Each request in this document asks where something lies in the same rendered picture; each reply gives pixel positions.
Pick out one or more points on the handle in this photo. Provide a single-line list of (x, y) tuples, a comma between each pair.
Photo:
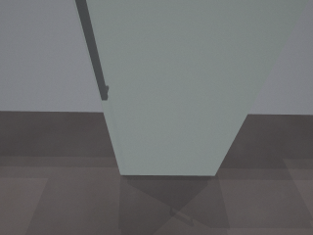
[(85, 20)]

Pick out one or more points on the fridge door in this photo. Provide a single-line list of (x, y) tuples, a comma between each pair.
[(183, 75)]

